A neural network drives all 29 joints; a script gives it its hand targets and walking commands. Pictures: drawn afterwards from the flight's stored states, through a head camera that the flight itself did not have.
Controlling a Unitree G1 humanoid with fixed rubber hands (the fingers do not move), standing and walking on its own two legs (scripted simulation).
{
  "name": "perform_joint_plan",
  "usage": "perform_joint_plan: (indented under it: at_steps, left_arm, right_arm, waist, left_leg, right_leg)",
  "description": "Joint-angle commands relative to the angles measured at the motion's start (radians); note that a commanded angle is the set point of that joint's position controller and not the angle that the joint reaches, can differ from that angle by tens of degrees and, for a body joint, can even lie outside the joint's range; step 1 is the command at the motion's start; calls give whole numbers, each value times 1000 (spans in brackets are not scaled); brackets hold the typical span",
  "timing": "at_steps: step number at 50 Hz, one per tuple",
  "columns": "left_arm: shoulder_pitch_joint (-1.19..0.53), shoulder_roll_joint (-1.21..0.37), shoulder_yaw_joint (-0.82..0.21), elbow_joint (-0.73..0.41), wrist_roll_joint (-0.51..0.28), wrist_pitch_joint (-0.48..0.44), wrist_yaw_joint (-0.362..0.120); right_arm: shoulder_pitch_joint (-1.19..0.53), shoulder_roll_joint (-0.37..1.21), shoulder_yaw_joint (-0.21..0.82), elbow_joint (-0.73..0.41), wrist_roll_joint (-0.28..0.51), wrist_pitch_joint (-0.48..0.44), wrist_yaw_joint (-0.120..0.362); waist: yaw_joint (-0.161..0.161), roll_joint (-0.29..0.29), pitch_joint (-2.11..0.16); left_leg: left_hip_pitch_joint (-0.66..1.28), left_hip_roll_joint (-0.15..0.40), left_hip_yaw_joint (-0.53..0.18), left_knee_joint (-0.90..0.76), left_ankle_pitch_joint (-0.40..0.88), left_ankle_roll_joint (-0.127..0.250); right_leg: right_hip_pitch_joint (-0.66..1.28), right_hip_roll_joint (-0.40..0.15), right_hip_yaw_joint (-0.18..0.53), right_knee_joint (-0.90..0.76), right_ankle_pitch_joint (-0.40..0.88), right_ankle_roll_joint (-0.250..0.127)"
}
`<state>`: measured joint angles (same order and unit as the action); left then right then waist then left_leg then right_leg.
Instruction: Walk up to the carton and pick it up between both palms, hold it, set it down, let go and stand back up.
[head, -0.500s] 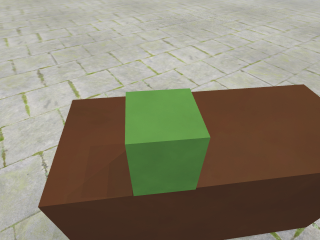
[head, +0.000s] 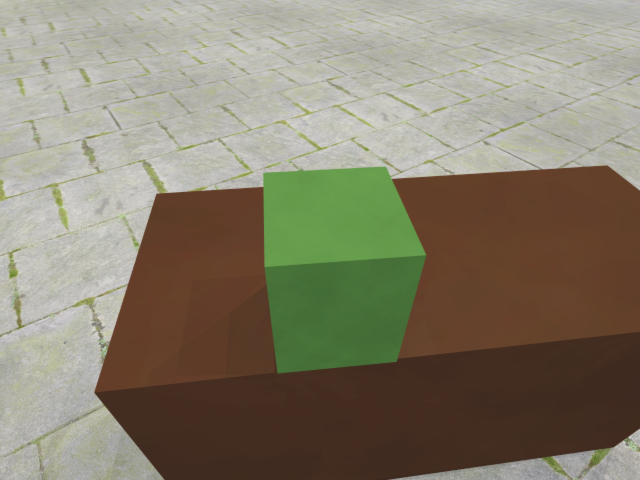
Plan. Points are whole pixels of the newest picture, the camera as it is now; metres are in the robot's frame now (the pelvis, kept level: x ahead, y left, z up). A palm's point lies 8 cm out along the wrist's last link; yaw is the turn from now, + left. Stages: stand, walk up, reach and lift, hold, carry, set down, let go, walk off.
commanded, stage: stand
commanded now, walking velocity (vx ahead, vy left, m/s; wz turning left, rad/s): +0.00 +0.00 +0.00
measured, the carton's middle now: (331, 269) +0.46 -0.01 +0.02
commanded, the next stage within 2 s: none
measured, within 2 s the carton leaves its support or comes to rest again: neither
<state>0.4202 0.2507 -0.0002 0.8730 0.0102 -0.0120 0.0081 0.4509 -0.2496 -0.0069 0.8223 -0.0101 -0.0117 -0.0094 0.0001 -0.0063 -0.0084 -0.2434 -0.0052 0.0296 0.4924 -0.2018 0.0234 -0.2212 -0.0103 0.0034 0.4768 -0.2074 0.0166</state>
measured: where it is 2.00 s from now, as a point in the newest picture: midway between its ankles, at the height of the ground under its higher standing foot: outside the picture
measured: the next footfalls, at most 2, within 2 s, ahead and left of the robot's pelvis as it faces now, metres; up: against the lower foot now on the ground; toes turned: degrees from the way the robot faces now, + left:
none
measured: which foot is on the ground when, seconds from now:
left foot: down 0.00-1.00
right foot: down 0.00-1.00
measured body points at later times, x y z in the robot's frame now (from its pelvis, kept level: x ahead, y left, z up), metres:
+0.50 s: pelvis +0.01 -0.01 +0.00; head +0.00 +0.00 +0.45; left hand +0.01 +0.25 -0.14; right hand +0.01 -0.26 -0.14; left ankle +0.04 +0.10 -0.74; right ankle +0.03 -0.13 -0.74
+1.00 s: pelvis +0.03 -0.01 +0.00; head +0.03 -0.01 +0.45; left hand +0.04 +0.24 -0.14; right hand +0.04 -0.26 -0.14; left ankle +0.04 +0.10 -0.74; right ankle +0.03 -0.13 -0.74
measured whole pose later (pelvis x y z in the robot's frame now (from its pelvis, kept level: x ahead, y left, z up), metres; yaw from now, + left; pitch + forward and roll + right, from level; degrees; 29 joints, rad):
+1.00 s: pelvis +0.03 -0.01 +0.00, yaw +1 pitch -2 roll +0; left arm 0.36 0.22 -0.02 0.96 0.00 0.00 0.03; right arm 0.38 -0.22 0.02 0.92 0.00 -0.01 -0.04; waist 0.00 0.00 0.02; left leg -0.20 0.00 0.00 0.46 -0.22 0.01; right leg -0.17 0.00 0.00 0.44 -0.24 0.00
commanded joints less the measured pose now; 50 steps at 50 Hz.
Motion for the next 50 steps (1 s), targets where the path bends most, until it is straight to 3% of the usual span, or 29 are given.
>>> perform_joint_plan:
  at_steps: [1,2,3,4,5,6,8,9,10,13,14,15,17,18,20,23,24,26,27,28,33,36,38,42,43,45,50]
  left_arm:
    - [42,120,29,-50,1,-18,6]
    - [45,114,29,-46,0,-19,8]
    - [39,125,30,-46,0,-19,10]
    - [38,117,28,-49,1,-20,11]
    - [45,111,30,-37,1,-22,13]
    - [40,111,23,-35,0,-20,13]
    - [52,113,25,-24,-6,-22,13]
    - [42,108,20,-27,-4,-20,13]
    - [44,110,19,-25,-4,-18,13]
    - [35,114,21,-22,-5,-17,14]
    - [48,111,22,-21,-7,-15,15]
    - [44,117,24,-22,-2,-12,16]
    - [62,106,19,-12,-6,-9,16]
    - [46,110,19,-12,-6,-9,18]
    - [42,117,21,-16,-5,-12,16]
    - [41,115,17,-9,-10,-10,17]
    - [34,108,19,-2,-8,-9,19]
    - [23,108,20,-8,-7,-11,21]
    - [16,123,25,-8,-10,-12,20]
    - [27,115,24,-4,-8,-11,19]
    - [29,105,18,5,-5,-11,22]
    - [22,106,17,15,-14,-14,23]
    - [26,92,14,23,-10,-12,24]
    - [19,105,15,30,-12,-12,24]
    - [20,100,17,26,-13,-15,25]
    - [-7,87,7,30,-4,-8,29]
    - [-1,85,5,51,-9,-5,32]
  right_arm:
    - [40,-139,-41,-58,-1,-16,-10]
    - [27,-136,-38,-55,2,-17,-10]
    - [58,-126,-37,-54,4,-17,-11]
    - [54,-118,-33,-46,6,-18,-14]
    - [35,-115,-35,-45,5,-19,-15]
    - [46,-111,-32,-44,5,-18,-15]
    - [54,-119,-34,-26,3,-15,-16]
    - [64,-111,-29,-34,2,-17,-16]
    - [57,-107,-28,-27,3,-15,-17]
    - [64,-111,-24,-27,5,-16,-18]
    - [59,-117,-26,-18,5,-15,-18]
    - [63,-104,-25,-18,4,-14,-19]
    - [33,-103,-20,-15,5,-11,-22]
    - [40,-104,-18,-15,2,-10,-21]
    - [60,-101,-14,-3,1,-10,-22]
    - [54,-92,-21,15,5,-10,-21]
    - [60,-102,-24,17,5,-10,-22]
    - [59,-94,-21,19,6,-12,-22]
    - [62,-95,-21,19,4,-13,-23]
    - [41,-107,-23,25,3,-13,-25]
    - [51,-92,-17,32,5,-12,-28]
    - [50,-93,-17,37,8,-15,-26]
    - [32,-78,-13,42,2,-14,-28]
    - [48,-86,-6,47,5,-11,-30]
    - [42,-98,-11,44,9,-15,-32]
    - [11,-86,-5,53,9,-13,-33]
    - [5,-81,-1,76,10,-9,-36]
  waist:
    - [6,-4,123]
    - [9,31,105]
    - [-9,36,108]
    - [-3,27,102]
    - [2,61,107]
    - [-9,8,133]
    - [3,-22,140]
    - [-14,-22,133]
    - [-5,7,169]
    - [-10,7,111]
    - [-4,31,109]
    - [-2,-3,104]
    - [14,17,142]
    - [2,-5,154]
    - [-2,28,116]
    - [4,-14,138]
    - [-3,-3,124]
    - [-4,22,120]
    - [-12,2,123]
    - [5,2,119]
    - [3,27,120]
    - [-6,-4,82]
    - [-2,32,123]
    - [-7,-7,87]
    - [-4,22,62]
    - [-2,12,78]
    - [-1,10,78]
  left_leg:
    - [-88,97,-161,-165,-299,4]
    - [-69,92,-152,-156,-267,2]
    - [-68,86,-155,-154,-261,5]
    - [-58,95,-165,-158,-259,6]
    - [-50,95,-160,-152,-236,7]
    - [-62,94,-158,-149,-211,3]
    - [-56,82,-140,-132,-161,0]
    - [-53,82,-134,-125,-142,3]
    - [-69,79,-131,-128,-148,-3]
    - [-32,84,-139,-120,-122,4]
    - [-41,81,-140,-130,-141,3]
    - [-31,89,-151,-141,-166,2]
    - [-56,94,-159,-149,-182,1]
    - [-65,87,-148,-139,-144,-3]
    - [-38,79,-135,-127,-124,-6]
    - [-40,82,-136,-127,-127,-7]
    - [-52,82,-138,-127,-153,-6]
    - [-54,82,-133,-126,-118,-10]
    - [-53,80,-146,-139,-132,-9]
    - [-41,82,-148,-136,-126,-8]
    - [-38,82,-144,-126,-95,-6]
    - [-8,85,-148,-114,-23,-4]
    - [-1,85,-143,-123,-15,-4]
    - [17,91,-139,-122,-4,-6]
    - [38,91,-136,-115,19,-6]
    - [14,99,-135,-111,90,-7]
    - [21,98,-128,-115,83,-9]
  right_leg:
    - [-64,-61,104,-111,-204,-32]
    - [-65,-60,110,-113,-185,-30]
    - [-70,-60,111,-110,-186,-33]
    - [-55,-59,108,-112,-167,-32]
    - [-66,-61,110,-110,-151,-33]
    - [-74,-62,111,-117,-147,-34]
    - [-76,-68,116,-136,-131,-33]
    - [-54,-77,122,-138,-133,-37]
    - [-75,-74,124,-143,-141,-33]
    - [-42,-73,120,-124,-118,-39]
    - [-48,-69,110,-123,-110,-32]
    - [-48,-65,110,-112,-125,-37]
    - [-59,-69,107,-123,-128,-24]
    - [-62,-73,119,-127,-119,-31]
    - [-47,-71,116,-122,-118,-33]
    - [-80,-67,112,-128,-151,-30]
    - [-51,-72,114,-136,-170,-28]
    - [-39,-76,113,-133,-129,-37]
    - [-46,-67,106,-125,-138,-32]
    - [-42,-67,98,-126,-125,-27]
    - [-24,-77,99,-128,-84,-26]
    - [17,-82,100,-121,-35,-32]
    - [-15,-80,100,-120,-31,-35]
    - [12,-83,100,-124,-23,-35]
    - [25,-84,94,-125,-3,-33]
    - [18,-84,91,-113,76,-24]
    - [17,-83,90,-117,71,-22]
